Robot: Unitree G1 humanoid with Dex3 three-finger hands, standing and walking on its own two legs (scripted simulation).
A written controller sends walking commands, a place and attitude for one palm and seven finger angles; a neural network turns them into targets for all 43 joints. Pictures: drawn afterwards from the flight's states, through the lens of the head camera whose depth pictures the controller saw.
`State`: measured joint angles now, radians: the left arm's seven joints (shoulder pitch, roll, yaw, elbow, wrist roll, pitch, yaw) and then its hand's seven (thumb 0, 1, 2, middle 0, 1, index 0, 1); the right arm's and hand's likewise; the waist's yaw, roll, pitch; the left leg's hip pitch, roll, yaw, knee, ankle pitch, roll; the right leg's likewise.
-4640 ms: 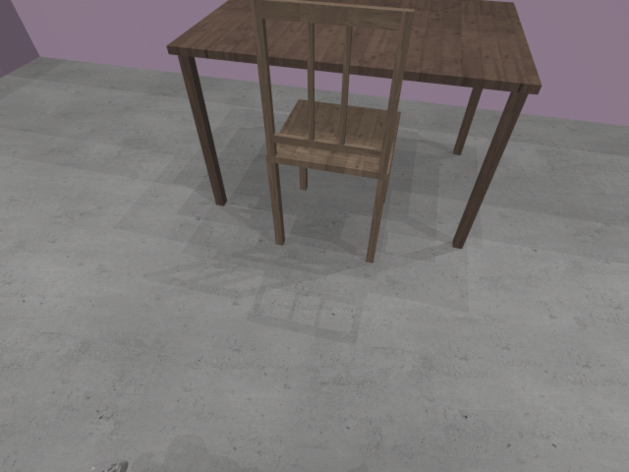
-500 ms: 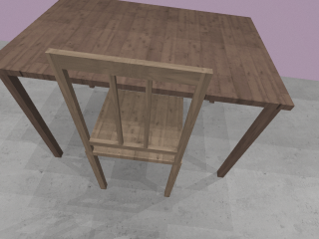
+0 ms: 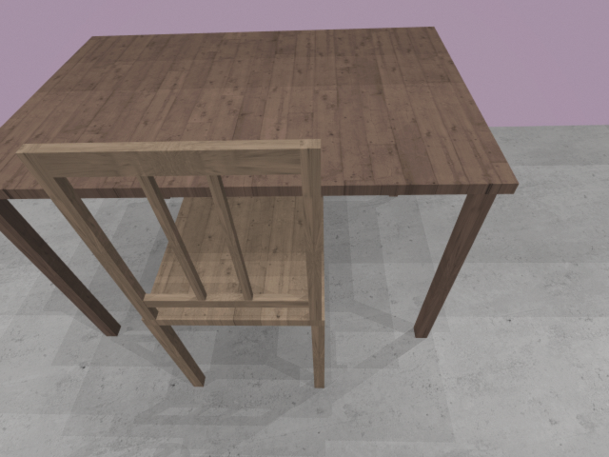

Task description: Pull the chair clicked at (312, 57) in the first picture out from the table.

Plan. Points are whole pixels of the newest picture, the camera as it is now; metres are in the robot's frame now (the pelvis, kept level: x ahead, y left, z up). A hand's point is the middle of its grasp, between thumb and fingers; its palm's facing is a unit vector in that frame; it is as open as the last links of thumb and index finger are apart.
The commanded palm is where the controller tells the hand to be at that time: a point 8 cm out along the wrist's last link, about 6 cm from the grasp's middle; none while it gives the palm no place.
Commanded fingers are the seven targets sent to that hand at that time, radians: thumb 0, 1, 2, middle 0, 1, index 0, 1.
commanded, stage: come to a stop and stand still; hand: left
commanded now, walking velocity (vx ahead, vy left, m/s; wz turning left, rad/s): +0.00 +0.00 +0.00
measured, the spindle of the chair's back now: (178, 247) +0.46 +0.25 -0.04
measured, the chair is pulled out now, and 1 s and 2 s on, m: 0.00 0.00 0.00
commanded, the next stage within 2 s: look again from close up in 0.36 s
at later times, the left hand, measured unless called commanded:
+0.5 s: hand out of the picture -0.02 +0.14 -0.17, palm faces +0.04 -0.98 -0.17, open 7.4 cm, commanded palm none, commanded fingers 0.00 0.90 0.90 -0.20 -0.30 -0.20 -0.30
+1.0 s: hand out of the picture +0.05 +0.23 -0.17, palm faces +0.04 -0.97 -0.24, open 7.4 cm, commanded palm none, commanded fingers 0.00 0.90 0.90 -0.20 -0.30 -0.20 -0.30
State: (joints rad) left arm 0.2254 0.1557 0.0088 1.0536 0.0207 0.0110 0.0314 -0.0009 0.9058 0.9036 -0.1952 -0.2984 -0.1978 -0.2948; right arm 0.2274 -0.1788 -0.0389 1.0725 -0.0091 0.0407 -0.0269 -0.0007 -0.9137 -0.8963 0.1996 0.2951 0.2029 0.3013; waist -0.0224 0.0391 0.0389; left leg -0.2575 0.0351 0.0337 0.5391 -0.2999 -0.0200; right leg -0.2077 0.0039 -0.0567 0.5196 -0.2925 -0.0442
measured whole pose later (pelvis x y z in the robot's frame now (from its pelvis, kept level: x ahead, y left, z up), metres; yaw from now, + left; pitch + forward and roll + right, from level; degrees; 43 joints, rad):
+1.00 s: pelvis +0.01 +0.04 +0.00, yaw +0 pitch -2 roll +0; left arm 0.26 0.19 0.00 1.00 0.02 0.00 0.04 0.00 0.91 0.90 -0.20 -0.30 -0.20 -0.29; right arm 0.18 -0.16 -0.01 1.02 -0.01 -0.01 -0.02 0.00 -0.91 -0.90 0.20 0.30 0.20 0.30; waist 0.02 0.00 0.02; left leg -0.22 -0.01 0.04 0.53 -0.28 0.03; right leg -0.18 -0.04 -0.05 0.52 -0.31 0.02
